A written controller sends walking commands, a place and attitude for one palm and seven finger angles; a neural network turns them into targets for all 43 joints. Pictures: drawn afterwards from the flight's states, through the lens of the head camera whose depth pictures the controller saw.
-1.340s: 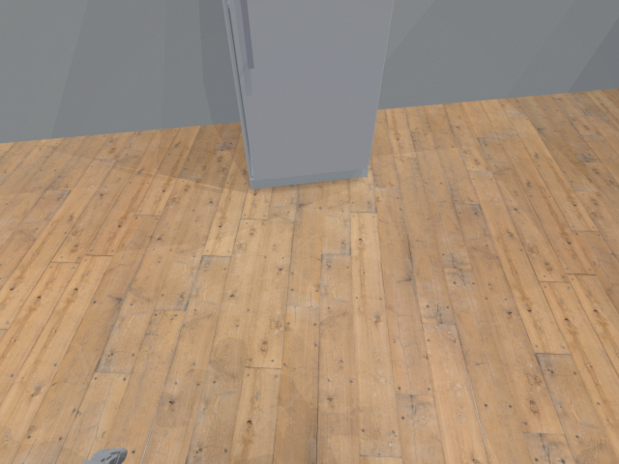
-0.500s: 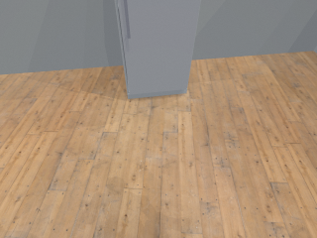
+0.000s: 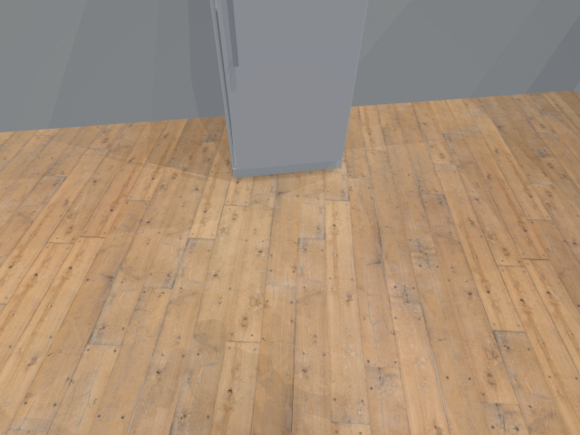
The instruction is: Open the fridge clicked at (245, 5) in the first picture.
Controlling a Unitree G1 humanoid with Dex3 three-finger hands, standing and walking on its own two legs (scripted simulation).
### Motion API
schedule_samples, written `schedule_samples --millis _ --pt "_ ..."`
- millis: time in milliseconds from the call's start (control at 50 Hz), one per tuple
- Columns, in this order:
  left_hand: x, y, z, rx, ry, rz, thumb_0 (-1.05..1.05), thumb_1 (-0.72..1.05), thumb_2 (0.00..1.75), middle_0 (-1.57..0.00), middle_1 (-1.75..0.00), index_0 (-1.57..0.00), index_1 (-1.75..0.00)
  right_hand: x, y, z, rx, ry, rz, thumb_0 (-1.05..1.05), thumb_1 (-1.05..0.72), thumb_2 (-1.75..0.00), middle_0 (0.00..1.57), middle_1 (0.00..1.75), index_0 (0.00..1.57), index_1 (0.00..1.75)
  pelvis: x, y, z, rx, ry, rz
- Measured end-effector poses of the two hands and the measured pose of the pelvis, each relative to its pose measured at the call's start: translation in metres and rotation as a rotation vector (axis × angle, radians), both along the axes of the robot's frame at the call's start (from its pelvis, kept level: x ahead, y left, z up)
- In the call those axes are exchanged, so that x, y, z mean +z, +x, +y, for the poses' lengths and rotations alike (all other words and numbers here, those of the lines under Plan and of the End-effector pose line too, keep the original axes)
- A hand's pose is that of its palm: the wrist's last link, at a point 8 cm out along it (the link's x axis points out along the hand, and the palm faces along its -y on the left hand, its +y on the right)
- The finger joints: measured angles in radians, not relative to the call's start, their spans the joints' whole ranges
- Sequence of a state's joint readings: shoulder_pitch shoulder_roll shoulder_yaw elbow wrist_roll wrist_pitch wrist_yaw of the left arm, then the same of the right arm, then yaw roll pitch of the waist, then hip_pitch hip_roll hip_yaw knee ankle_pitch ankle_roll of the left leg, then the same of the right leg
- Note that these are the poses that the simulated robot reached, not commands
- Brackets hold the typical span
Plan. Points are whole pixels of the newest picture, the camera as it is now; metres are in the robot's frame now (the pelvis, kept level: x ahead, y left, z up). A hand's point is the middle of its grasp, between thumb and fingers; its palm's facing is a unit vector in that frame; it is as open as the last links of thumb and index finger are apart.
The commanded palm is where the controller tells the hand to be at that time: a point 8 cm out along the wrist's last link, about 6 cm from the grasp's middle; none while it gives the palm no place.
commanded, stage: look at it before walking up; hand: left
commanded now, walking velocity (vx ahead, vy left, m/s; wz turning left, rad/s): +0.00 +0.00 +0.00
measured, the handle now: (229, 1) +1.39 +0.29 +0.08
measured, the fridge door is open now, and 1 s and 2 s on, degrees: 0 0 0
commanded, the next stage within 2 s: walk to a spot facing it in 0.10 s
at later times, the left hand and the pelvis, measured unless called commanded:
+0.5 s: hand out of the picture +0.03 +0.20 -0.19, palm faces -0.01 -0.98 -0.19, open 7.4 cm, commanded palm none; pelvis +0.05 +0.01 -0.02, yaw -2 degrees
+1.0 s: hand (227, 328) +0.35 +0.15 -0.19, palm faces -0.11 -0.97 -0.22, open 7.3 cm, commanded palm none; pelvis +0.23 -0.04 -0.02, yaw -6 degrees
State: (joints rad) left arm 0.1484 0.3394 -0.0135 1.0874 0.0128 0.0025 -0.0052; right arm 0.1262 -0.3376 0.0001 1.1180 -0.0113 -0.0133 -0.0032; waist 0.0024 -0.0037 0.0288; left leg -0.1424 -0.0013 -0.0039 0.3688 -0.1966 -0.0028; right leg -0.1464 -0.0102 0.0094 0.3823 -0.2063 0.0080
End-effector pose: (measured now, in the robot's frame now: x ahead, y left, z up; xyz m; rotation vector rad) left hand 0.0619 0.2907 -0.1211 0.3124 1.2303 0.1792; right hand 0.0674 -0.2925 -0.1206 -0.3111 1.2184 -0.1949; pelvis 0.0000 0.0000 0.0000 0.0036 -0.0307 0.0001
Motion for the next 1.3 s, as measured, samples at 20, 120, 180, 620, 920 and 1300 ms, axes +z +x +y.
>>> schedule_samples --millis 20,120,180,620,920,1300 --pt "0.0 0.0 0.0 0.001 0.001 0.001 0.0 0.9 0.9 -0.21 -0.3 -0.2 -0.29 0.0 0.001 0.0 0.0 0.0 0.0 0.0 -0.91 -0.89 0.2 0.3 0.2 0.3 0.0 0.0 0.0 0.0 0.0 0.0" --pt "0.001 0.0 0.001 0.002 0.003 0.002 0.0 0.9 0.9 -0.21 -0.3 -0.2 -0.29 0.0 0.004 0.0 0.003 0.0 -0.004 0.0 -0.91 -0.89 0.2 0.3 0.2 0.3 0.0 0.001 0.0 0.0 0.0 -0.001" --pt "0.001 0.001 0.001 0.001 0.005 0.002 0.0 0.9 0.9 -0.21 -0.3 -0.2 -0.29 0.0 0.006 0.0 0.005 0.001 -0.008 0.0 -0.91 -0.89 0.2 0.3 0.2 0.3 0.0 0.002 0.0 -0.001 0.0 0.0" --pt "-0.05 -0.013 -0.049 0.03 -0.187 0.29 0.0 0.9 0.9 -0.21 -0.3 -0.2 -0.29 -0.031 -0.042 0.083 -0.206 0.112 0.156 0.0 -0.91 -0.89 0.2 0.3 0.2 0.3 -0.019 0.087 0.017 -0.094 -0.01 0.017" --pt "-0.039 0.269 -0.084 -0.121 -0.108 -0.122 0.01 0.93 0.9 -0.2 -0.3 -0.19 -0.29 -0.031 -0.051 0.089 -0.387 0.223 0.543 0.0 -0.91 -0.89 0.2 0.3 0.2 0.3 -0.035 0.204 -0.031 -0.108 -0.018 0.002" --pt "-0.06 0.309 -0.071 0.021 -0.203 0.159 0.0 0.92 0.9 -0.21 -0.3 -0.2 -0.29 -0.016 0.354 0.049 -0.126 0.093 -0.161 0.0 -0.91 -0.9 0.19 0.3 0.19 0.3 -0.023 0.371 -0.005 -0.115 -0.039 0.005"
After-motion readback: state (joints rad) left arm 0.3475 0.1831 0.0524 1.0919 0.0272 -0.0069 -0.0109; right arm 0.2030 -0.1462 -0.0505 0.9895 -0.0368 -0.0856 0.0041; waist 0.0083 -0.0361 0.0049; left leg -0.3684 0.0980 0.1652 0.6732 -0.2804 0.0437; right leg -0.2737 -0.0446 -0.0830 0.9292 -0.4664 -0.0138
